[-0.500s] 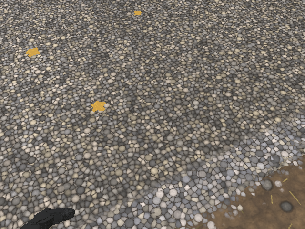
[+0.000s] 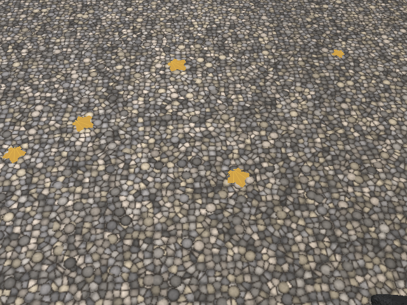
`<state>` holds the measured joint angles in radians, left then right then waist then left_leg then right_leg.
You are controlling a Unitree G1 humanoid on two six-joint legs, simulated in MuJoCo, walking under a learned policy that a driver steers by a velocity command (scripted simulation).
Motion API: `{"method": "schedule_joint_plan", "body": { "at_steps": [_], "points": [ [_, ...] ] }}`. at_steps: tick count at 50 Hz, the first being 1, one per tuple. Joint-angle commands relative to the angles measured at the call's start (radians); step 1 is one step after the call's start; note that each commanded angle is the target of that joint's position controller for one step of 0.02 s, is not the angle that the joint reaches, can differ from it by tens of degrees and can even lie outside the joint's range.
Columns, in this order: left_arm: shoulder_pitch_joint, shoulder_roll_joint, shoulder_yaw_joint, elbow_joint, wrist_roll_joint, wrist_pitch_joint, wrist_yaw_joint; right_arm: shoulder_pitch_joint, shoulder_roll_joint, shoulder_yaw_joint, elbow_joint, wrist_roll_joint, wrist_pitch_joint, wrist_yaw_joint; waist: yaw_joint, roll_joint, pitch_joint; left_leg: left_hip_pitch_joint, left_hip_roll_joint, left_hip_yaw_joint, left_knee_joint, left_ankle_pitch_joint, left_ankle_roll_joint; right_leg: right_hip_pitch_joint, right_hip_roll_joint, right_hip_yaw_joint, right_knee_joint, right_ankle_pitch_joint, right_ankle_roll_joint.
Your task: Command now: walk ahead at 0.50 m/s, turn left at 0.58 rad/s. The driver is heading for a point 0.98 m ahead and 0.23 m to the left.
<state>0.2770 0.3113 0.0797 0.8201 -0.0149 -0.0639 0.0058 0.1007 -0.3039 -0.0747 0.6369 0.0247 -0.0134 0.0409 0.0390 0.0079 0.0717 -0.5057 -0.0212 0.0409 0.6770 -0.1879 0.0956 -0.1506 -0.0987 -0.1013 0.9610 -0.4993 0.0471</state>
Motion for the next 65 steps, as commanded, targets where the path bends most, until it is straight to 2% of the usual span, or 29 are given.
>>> {"method": "schedule_joint_plan", "body": {
  "at_steps": [1,2,3,4,7,12,16,19,21,22,23,24,25,26,28,32,38,43,45,47,48,49,50,51,53,54,57,60,65],
  "points": [
    [-0.111,0.13,0.008,-0.164,-0.029,-0.075,-0.012,0.271,-0.188,-0.055,-0.007,-0.003,-0.035,-0.003,-0.144,0.103,-0.249,0.735,0.315,-0.682,-0.409,-0.208,0.249,-0.697,0.046,0.177,0.395,0.031,-0.045],
    [-0.11,0.118,0.006,-0.152,-0.007,-0.081,-0.003,0.208,-0.16,-0.045,-0.01,-0.004,-0.04,-0.004,-0.096,0.02,-0.178,0.591,0.271,-0.573,-0.401,-0.102,0.213,-0.644,0.003,0.18,0.307,0.108,-0.049],
    [-0.098,0.128,0.014,-0.142,0.017,-0.076,0.004,0.152,-0.125,-0.034,-0.021,-0.01,-0.042,-0.009,-0.059,0.029,-0.146,0.48,0.235,-0.49,-0.407,0.012,0.193,-0.57,-0.024,0.186,0.224,0.158,-0.045],
    [-0.081,0.129,0.017,-0.138,0.022,-0.065,0.002,0.122,-0.115,-0.028,-0.037,-0.021,-0.042,-0.014,-0.033,0.052,-0.135,0.409,0.212,-0.455,-0.428,0.074,0.19,-0.513,-0.034,0.19,0.193,0.193,-0.039],
    [-0.094,0.093,0.009,-0.143,0.033,-0.04,0.001,0.138,-0.131,-0.034,-0.028,-0.017,-0.049,-0.032,-0.024,0.033,-0.118,0.32,0.182,-0.373,-0.455,0.231,0.203,-0.478,-0.016,0.165,0.072,0.263,0.001],
    [-0.278,0.039,-0.016,-0.189,0.025,-0.043,-0.012,0.212,-0.151,-0.04,0.008,-0.005,-0.04,-0.057,-0.09,0.062,-0.066,0.269,0.113,-0.295,-0.443,0.16,0.138,-0.426,0.053,0.154,-0.298,0.557,0.029],
    [-0.359,0.063,-0.012,-0.216,0.008,-0.057,-0.031,0.275,-0.151,-0.042,0.039,0.004,-0.03,-0.061,-0.118,0.075,-0.051,0.316,0.142,-0.371,-0.388,0.087,0.12,-0.371,0.088,0.175,-0.435,0.588,0.011],
    [-0.323,0.096,0.004,-0.213,0.006,-0.068,-0.038,0.273,-0.148,-0.045,0.044,0.002,-0.02,-0.066,-0.09,0.111,-0.058,0.387,0.169,-0.453,-0.301,0.108,0.098,-0.316,0.095,0.188,-0.477,0.471,-0.025],
    [-0.175,0.127,0.026,-0.179,0.012,-0.077,-0.029,0.249,-0.115,-0.035,0.033,-0.001,-0.016,-0.063,-0.01,0.119,-0.125,0.365,0.115,-0.438,-0.164,0.2,0.058,-0.098,0.092,0.163,-0.532,0.45,-0.074],
    [-0.034,0.173,0.041,-0.166,0.03,-0.08,-0.021,0.243,-0.061,-0.013,0.014,-0.014,-0.019,-0.058,0.054,0.046,-0.26,0.259,0.058,-0.372,0.085,0.122,0.021,0.156,-0.047,0.285,-0.501,0.414,-0.136],
    [0.079,0.257,0.061,-0.137,0.045,-0.069,-0.019,0.379,0.008,0.008,-0.011,0.006,-0.028,-0.059,0.013,-0.252,-0.406,-0.098,-0.095,-0.231,0.436,-0.311,-0.059,0.517,-0.284,0.721,-0.561,0.236,-0.299],
    [0.085,0.189,0.048,-0.129,0.015,-0.062,-0.027,0.398,-0.076,0.0,0.0,0.021,-0.032,-0.062,0.018,-0.287,-0.389,-0.261,-0.029,-0.235,0.602,-0.4,-0.074,0.524,-0.341,0.925,-0.638,-0.011,-0.323],
    [0.035,0.113,0.028,-0.144,0.011,-0.056,-0.022,0.294,-0.148,-0.02,0.001,0.019,-0.028,-0.062,0.046,-0.17,-0.247,-0.301,0.015,-0.233,0.649,-0.306,-0.083,0.403,-0.292,0.774,-0.664,-0.036,-0.275],
    [-0.016,0.088,0.017,-0.15,0.021,-0.047,-0.019,0.221,-0.154,-0.024,-0.013,0.006,-0.022,-0.063,0.038,-0.1,-0.164,-0.276,0.05,-0.194,0.635,-0.229,-0.088,0.277,-0.246,0.621,-0.671,0.083,-0.239],
    [-0.067,0.053,0.003,-0.136,0.031,-0.043,-0.014,0.175,-0.125,-0.028,-0.032,-0.004,-0.017,-0.053,-0.003,-0.102,-0.077,-0.21,0.103,-0.186,0.55,-0.149,-0.088,0.103,-0.173,0.435,-0.716,0.282,-0.214],
    [-0.062,0.08,0.014,-0.102,0.019,-0.056,-0.013,0.157,-0.054,-0.013,-0.053,0.002,0.002,-0.043,-0.023,-0.104,-0.048,-0.199,0.133,-0.148,0.437,-0.093,-0.098,0.036,-0.163,0.27,-0.795,0.422,-0.237],
    [-0.047,0.132,0.026,-0.065,0.016,-0.043,-0.006,0.02,-0.03,0.002,-0.08,-0.001,-0.014,-0.014,0.017,-0.068,-0.025,-0.177,0.127,-0.087,0.132,0.187,-0.097,0.083,-0.138,0.054,-0.81,0.565,-0.21],
    [0.015,0.177,0.038,-0.028,-0.007,-0.016,-0.003,-0.097,-0.035,0.003,-0.13,0.002,-0.016,0.014,0.042,-0.066,0.013,-0.143,0.095,-0.015,-0.028,0.144,-0.051,0.196,-0.176,-0.029,-0.768,0.675,-0.181],
    [0.027,0.205,0.044,-0.018,-0.02,-0.005,-0.001,-0.067,-0.059,-0.011,-0.137,-0.008,-0.013,0.015,0.001,-0.09,-0.026,-0.033,0.036,0.027,-0.054,0.033,-0.009,0.229,-0.186,-0.053,-0.66,0.988,-0.17],
    [0.016,0.205,0.038,-0.013,-0.026,0.005,0.004,0.17,-0.131,-0.055,-0.076,-0.01,-0.007,0.003,-0.145,-0.078,-0.159,0.318,-0.042,0.056,-0.142,0.068,0.053,0.152,-0.151,-0.102,-0.354,1.158,-0.136],
    [0.028,0.156,0.015,-0.025,0.0,-0.001,0.006,0.343,-0.194,-0.081,-0.03,-0.007,0.002,-0.017,-0.217,0.002,-0.256,0.635,0.054,-0.103,-0.136,0.098,0.098,-0.085,-0.114,-0.106,-0.076,0.867,-0.099],
    [0.137,0.016,-0.032,-0.073,0.032,-0.021,-0.01,0.313,-0.303,-0.086,-0.03,-0.003,-0.007,-0.024,-0.082,0.265,-0.356,0.914,0.333,-0.662,-0.223,-0.061,0.273,-0.495,0.075,-0.041,0.284,-0.051,-0.039],
    [0.057,0.11,-0.017,-0.06,-0.004,-0.048,-0.021,0.344,-0.216,-0.062,-0.05,-0.004,-0.02,-0.019,-0.162,0.149,-0.467,0.919,0.389,-0.831,-0.348,-0.168,0.301,-0.571,0.082,0.164,0.4,-0.095,-0.044],
    [-0.048,0.152,-0.003,-0.096,-0.04,-0.059,-0.026,0.304,-0.176,-0.047,-0.033,-0.013,-0.033,-0.014,-0.17,0.112,-0.308,0.815,0.352,-0.666,-0.365,-0.099,0.25,-0.649,0.041,0.163,0.404,-0.012,-0.056],
    [-0.076,0.131,-0.008,-0.089,-0.01,-0.063,-0.015,0.176,-0.116,-0.026,-0.03,-0.016,-0.043,-0.014,-0.092,0.037,-0.162,0.547,0.277,-0.437,-0.384,0.096,0.185,-0.58,-0.038,0.153,0.258,0.134,-0.06],
    [-0.043,0.131,-0.005,-0.074,-0.007,-0.05,-0.017,0.139,-0.083,-0.014,-0.036,-0.029,-0.05,-0.016,-0.056,0.05,-0.143,0.459,0.252,-0.37,-0.415,0.173,0.174,-0.51,-0.061,0.164,0.227,0.178,-0.057],
    [0.006,0.083,-0.012,-0.047,-0.007,-0.009,-0.018,0.125,-0.088,-0.015,-0.007,-0.031,-0.076,-0.018,-0.02,0.045,-0.112,0.347,0.247,-0.253,-0.5,0.248,0.179,-0.458,-0.07,0.161,0.163,0.252,-0.027],
    [-0.068,0.063,-0.016,-0.066,-0.004,0.005,-0.013,0.149,-0.1,-0.019,0.033,-0.042,-0.09,-0.029,-0.041,0.031,-0.051,0.341,0.227,-0.135,-0.543,0.26,0.151,-0.532,-0.056,0.187,0.031,0.413,-0.007],
    [-0.197,0.028,-0.028,-0.104,-0.006,-0.009,-0.036,0.178,-0.118,-0.019,0.074,-0.036,-0.091,-0.04,-0.098,0.03,-0.003,0.384,0.209,0.008,-0.573,0.239,0.087,-0.494,-0.002,0.139,-0.26,0.665,-0.028]
  ]
}}
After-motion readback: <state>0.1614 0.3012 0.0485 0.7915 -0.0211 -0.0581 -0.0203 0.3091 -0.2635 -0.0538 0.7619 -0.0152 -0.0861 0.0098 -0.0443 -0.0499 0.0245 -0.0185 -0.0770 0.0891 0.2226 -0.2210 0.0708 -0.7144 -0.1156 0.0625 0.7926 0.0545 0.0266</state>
